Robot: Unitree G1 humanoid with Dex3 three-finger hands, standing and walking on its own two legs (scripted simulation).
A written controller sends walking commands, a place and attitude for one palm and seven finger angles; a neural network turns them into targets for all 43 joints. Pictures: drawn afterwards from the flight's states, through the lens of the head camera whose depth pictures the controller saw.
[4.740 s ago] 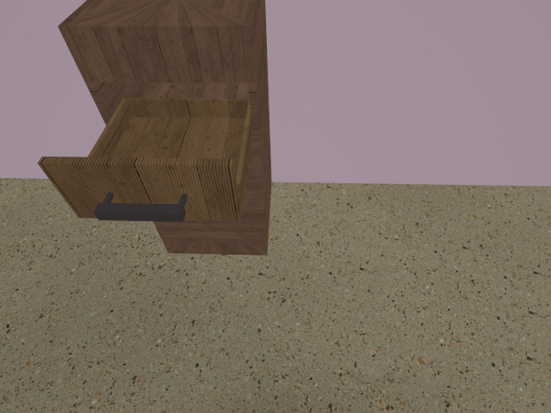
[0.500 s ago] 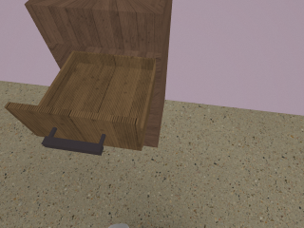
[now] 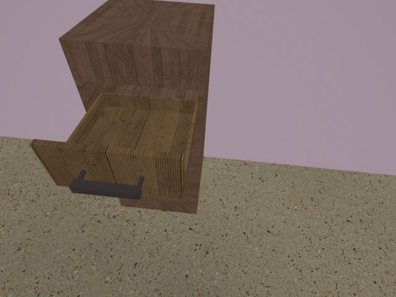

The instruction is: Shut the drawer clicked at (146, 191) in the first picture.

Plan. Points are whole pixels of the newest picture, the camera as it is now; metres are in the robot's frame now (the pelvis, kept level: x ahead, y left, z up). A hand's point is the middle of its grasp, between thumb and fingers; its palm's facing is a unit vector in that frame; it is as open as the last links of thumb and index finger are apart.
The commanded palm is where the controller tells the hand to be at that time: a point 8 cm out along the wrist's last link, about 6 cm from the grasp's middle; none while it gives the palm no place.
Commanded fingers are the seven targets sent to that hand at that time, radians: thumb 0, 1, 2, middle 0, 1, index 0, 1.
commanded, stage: come to a stop and stand still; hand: left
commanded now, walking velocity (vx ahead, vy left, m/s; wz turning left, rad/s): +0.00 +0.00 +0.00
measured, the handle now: (109, 182) +0.40 +0.26 -0.05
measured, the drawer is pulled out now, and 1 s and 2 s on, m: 0.30 0.30 0.30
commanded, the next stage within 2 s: look again from close up in 0.46 s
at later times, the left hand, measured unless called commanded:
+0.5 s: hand out of the picture -0.04 +0.19 -0.18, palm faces +0.03 -0.99 -0.16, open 7.3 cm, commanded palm none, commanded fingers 0.00 0.90 0.90 -0.20 -0.30 -0.20 -0.30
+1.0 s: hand out of the picture -0.05 +0.20 -0.18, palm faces +0.03 -0.98 -0.19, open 7.3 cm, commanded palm none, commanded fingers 0.00 0.90 0.90 -0.20 -0.30 -0.20 -0.30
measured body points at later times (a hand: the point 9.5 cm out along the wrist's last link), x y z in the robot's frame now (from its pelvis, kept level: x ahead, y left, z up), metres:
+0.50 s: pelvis -0.01 +0.02 +0.00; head -0.02 +0.04 +0.45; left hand -0.04 +0.24 -0.17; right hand +0.00 -0.20 -0.15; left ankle +0.07 +0.08 -0.74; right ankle +0.02 -0.12 -0.74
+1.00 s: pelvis -0.01 +0.02 +0.00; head -0.02 +0.04 +0.45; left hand -0.05 +0.25 -0.16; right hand +0.01 -0.21 -0.15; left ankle +0.07 +0.08 -0.74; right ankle +0.02 -0.12 -0.74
